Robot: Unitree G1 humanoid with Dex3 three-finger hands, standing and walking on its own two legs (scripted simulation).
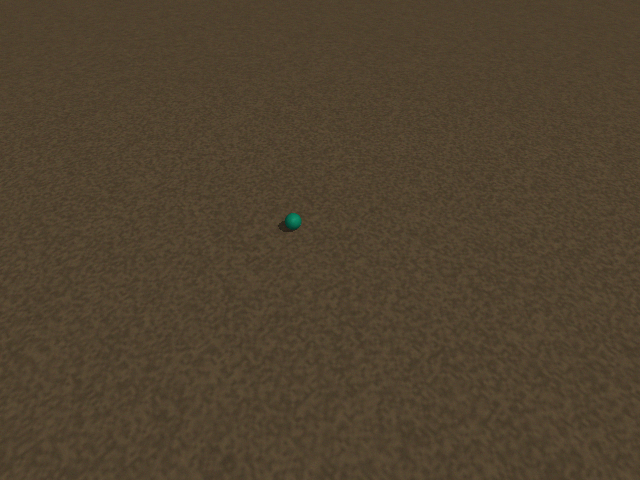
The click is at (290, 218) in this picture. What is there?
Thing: free ball
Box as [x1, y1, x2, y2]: [285, 213, 301, 229]
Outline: 288,214 285,218 285,224 291,229 297,228 300,225 300,217 295,213
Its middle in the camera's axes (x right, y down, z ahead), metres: -0.12 -0.08 +1.73
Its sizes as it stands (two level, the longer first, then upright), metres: 0.075 0.075 0.075
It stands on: the floor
